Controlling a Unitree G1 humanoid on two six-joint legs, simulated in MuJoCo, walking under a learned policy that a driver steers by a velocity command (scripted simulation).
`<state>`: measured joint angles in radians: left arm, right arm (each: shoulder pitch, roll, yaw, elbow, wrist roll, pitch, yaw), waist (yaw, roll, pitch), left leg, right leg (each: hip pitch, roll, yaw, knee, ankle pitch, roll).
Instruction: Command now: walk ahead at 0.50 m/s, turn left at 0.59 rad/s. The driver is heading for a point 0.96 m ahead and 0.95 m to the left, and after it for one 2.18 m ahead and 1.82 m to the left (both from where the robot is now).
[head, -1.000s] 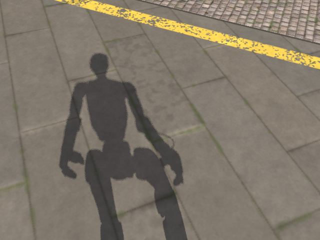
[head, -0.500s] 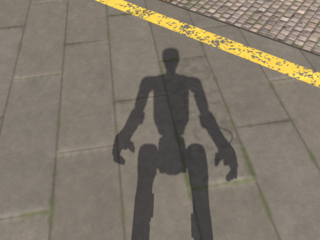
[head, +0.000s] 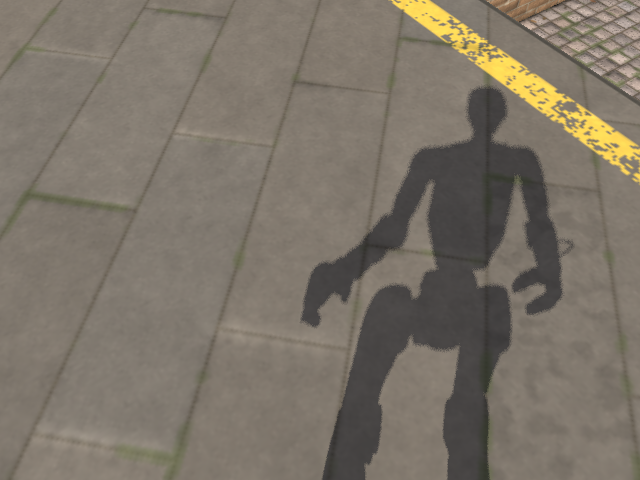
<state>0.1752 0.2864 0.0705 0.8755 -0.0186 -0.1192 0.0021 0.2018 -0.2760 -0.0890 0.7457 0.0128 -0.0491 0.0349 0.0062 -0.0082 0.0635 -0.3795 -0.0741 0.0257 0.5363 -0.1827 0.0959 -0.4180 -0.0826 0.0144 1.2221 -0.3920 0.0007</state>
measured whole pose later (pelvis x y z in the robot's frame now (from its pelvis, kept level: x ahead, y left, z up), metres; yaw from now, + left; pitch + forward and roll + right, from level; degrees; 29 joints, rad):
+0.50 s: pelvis +0.29 -0.04 +0.00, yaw +17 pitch +2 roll -1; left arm 0.15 0.26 0.06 0.77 0.01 -0.11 -0.02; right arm 0.32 -0.30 -0.08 0.72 0.03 -0.03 -0.01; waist -0.01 0.04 0.01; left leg -0.45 -0.01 -0.08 1.21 -0.40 0.03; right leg -0.33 0.02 -0.05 0.48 -0.18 -0.02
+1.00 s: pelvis +0.51 +0.12 +0.00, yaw +36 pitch +2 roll -1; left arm 0.22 0.31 0.06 0.80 -0.02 -0.10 -0.01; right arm 0.20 -0.30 -0.08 0.62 0.02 -0.04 0.04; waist 0.02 -0.01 0.07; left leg -0.41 -0.07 0.01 0.57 -0.19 0.09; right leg -0.37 -0.07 0.02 1.21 -0.42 0.01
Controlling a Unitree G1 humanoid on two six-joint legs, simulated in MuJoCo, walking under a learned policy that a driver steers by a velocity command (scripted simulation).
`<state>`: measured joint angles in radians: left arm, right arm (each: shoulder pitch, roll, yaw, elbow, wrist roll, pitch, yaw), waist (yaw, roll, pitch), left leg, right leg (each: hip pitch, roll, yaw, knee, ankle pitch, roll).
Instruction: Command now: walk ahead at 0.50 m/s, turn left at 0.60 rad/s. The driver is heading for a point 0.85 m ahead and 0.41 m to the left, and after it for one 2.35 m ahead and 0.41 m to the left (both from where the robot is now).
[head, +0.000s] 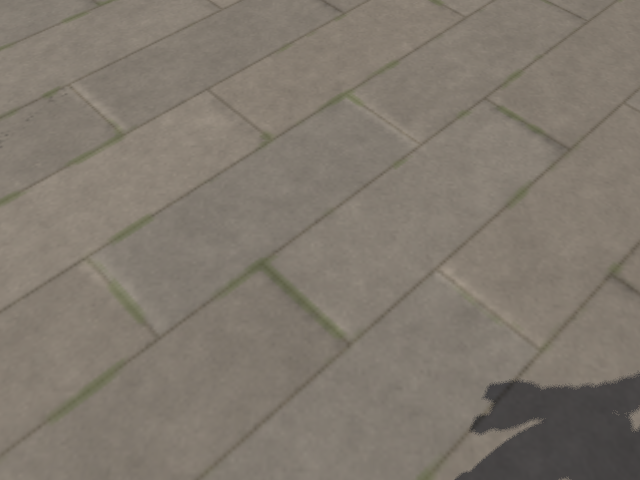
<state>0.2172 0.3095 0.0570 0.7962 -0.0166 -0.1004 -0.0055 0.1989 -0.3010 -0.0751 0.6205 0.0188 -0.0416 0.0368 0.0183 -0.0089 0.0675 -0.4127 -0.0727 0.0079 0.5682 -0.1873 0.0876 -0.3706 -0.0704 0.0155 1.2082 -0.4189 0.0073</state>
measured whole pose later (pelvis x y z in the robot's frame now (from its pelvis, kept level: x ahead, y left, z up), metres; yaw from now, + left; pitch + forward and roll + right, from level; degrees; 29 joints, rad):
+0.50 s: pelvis +0.29 -0.04 +0.01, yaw +17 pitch +1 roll -1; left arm 0.18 0.27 0.06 0.72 0.01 -0.09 -0.02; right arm 0.32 -0.31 -0.07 0.68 0.03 -0.02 -0.01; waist 0.00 0.04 0.01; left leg -0.46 -0.01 -0.08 1.21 -0.39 0.02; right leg -0.33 0.02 -0.05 0.50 -0.20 -0.02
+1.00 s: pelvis +0.51 +0.11 +0.00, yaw +36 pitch +1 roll +0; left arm 0.23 0.31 0.05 0.77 -0.02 -0.10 0.00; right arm 0.20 -0.30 -0.07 0.62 0.02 -0.04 0.04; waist 0.02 -0.02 0.07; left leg -0.40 -0.08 0.00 0.56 -0.18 0.09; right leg -0.37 -0.06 0.01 1.20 -0.41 0.01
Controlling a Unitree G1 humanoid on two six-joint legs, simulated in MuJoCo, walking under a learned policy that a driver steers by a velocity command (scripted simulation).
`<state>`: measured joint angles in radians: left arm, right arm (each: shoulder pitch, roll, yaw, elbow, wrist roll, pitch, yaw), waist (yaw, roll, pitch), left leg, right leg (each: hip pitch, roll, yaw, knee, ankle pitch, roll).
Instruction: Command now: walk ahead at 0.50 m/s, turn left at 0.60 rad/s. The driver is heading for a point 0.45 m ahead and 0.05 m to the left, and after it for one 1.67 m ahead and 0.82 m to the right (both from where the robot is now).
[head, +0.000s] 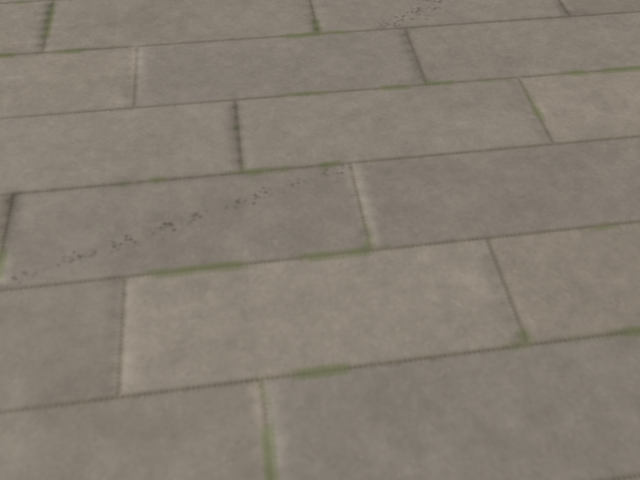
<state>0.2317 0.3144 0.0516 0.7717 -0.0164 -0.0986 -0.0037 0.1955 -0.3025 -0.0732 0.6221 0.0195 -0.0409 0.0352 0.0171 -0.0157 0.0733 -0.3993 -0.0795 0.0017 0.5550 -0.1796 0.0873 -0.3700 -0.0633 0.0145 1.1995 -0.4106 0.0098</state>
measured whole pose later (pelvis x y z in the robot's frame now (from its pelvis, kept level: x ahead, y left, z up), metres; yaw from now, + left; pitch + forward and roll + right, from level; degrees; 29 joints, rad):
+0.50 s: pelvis +0.30 -0.06 +0.00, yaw +6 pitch +1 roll +0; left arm 0.19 0.28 0.04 0.73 0.00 -0.09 -0.04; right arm 0.33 -0.30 -0.05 0.76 0.02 -0.05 0.00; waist -0.01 0.02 0.02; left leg -0.38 -0.02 -0.07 1.16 -0.40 0.03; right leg -0.36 0.04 -0.04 0.51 -0.17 -0.05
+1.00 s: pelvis +0.56 +0.01 +0.01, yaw -6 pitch +2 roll +1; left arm 0.36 0.32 0.06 0.77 -0.03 -0.04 0.01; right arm 0.14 -0.25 -0.05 0.71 -0.01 -0.10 0.01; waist 0.03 -0.04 0.01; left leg -0.33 -0.01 0.03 0.47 -0.18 0.01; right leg -0.41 -0.02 0.06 1.15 -0.40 -0.01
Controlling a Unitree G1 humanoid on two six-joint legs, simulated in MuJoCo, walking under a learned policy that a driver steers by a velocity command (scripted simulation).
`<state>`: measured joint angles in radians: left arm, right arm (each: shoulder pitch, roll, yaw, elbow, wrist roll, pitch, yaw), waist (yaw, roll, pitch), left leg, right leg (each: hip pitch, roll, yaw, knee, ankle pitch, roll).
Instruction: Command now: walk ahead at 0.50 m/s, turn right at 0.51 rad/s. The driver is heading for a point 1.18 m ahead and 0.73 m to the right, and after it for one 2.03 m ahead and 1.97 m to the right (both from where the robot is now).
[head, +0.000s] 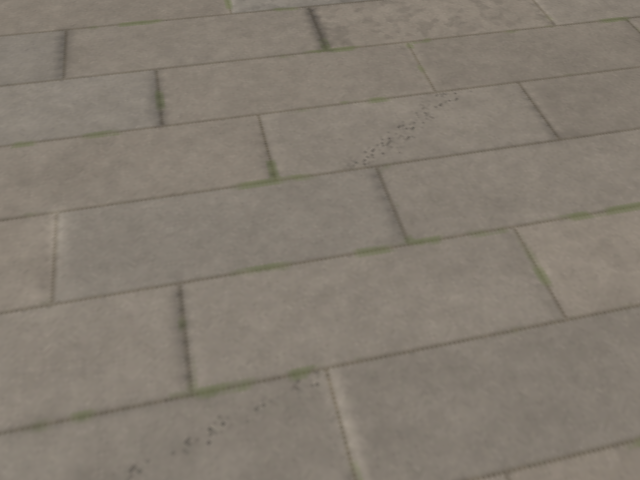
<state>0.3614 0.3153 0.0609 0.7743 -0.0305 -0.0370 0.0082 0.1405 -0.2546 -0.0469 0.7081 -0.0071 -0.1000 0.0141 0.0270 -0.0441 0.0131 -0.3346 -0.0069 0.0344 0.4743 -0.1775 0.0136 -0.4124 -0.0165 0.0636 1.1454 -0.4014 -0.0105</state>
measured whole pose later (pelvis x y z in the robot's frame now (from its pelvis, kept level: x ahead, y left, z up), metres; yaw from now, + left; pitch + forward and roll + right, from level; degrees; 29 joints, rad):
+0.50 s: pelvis +0.26 -0.08 -0.01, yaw -18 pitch +1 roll +1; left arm 0.22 0.30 0.07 0.63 -0.01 -0.03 -0.04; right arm 0.21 -0.31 -0.06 0.79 0.01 -0.11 0.01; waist -0.01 0.01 0.07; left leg -0.39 0.06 -0.02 1.19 -0.40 -0.01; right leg -0.40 0.07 -0.01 0.56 -0.19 -0.09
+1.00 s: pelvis +0.54 -0.14 +0.00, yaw -36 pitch +1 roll +1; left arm 0.33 0.31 0.07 0.69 -0.03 -0.01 0.01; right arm 0.17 -0.27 -0.06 0.75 -0.01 -0.10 0.02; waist 0.01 -0.05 0.02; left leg -0.31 -0.03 0.03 0.47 -0.19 0.02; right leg -0.44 0.01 0.08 1.18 -0.39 -0.01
